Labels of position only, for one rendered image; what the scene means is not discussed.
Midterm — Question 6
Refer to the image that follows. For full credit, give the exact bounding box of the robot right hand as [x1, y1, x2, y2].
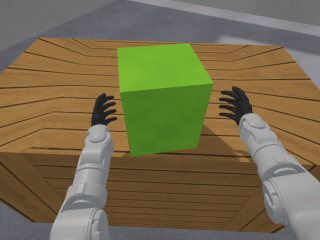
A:
[218, 86, 253, 126]

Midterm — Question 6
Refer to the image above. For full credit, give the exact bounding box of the robot left forearm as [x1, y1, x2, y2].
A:
[49, 124, 114, 240]

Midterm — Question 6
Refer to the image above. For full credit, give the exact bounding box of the robot left hand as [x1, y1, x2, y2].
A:
[91, 93, 117, 127]

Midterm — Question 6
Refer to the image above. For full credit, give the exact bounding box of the robot left upper arm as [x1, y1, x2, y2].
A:
[50, 207, 110, 240]

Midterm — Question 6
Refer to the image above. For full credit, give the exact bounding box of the robot right upper arm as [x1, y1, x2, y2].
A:
[262, 172, 320, 240]

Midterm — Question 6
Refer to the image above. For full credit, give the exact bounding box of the pedestal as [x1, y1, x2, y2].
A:
[0, 37, 320, 233]

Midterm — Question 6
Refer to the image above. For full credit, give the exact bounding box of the robot right forearm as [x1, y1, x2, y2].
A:
[238, 113, 320, 186]

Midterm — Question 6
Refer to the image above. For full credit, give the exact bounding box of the carton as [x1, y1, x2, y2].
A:
[117, 43, 214, 157]

